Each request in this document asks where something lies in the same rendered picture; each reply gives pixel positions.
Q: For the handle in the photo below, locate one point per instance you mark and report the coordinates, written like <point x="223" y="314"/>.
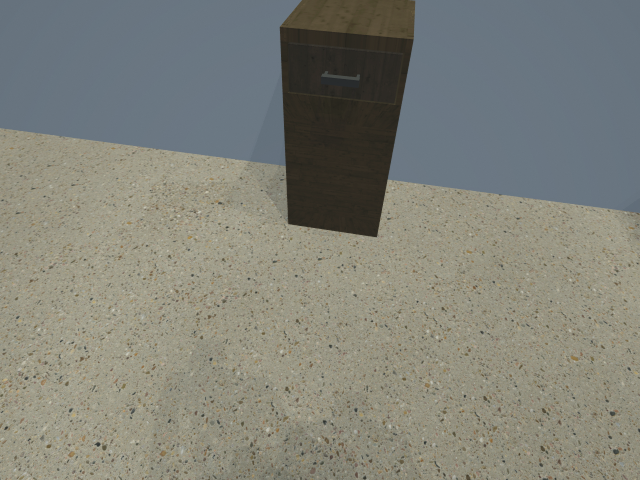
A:
<point x="338" y="80"/>

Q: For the drawer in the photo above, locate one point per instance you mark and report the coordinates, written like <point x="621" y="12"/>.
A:
<point x="378" y="70"/>

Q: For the cabinet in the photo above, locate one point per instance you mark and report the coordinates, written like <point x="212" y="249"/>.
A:
<point x="338" y="151"/>

